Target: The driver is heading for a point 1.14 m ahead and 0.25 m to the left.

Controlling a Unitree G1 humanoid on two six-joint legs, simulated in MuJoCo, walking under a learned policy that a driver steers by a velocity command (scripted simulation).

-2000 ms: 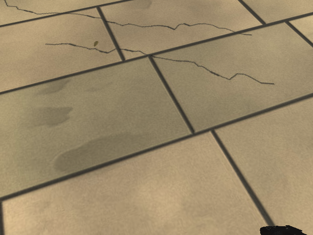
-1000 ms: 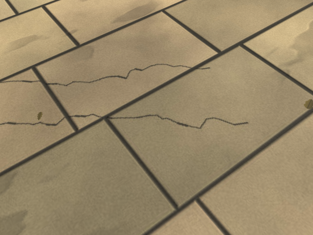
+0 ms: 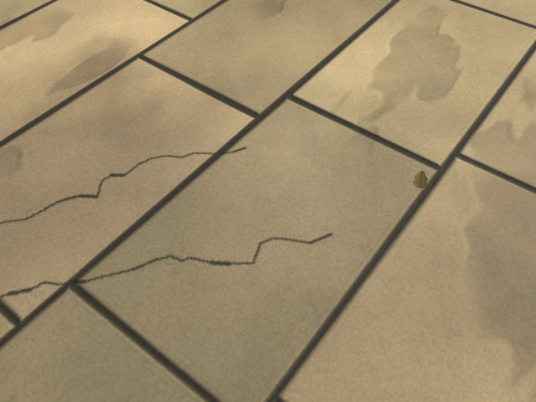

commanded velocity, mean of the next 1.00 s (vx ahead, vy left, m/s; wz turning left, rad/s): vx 0.49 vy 0.00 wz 0.13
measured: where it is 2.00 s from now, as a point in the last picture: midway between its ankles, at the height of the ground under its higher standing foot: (235, 211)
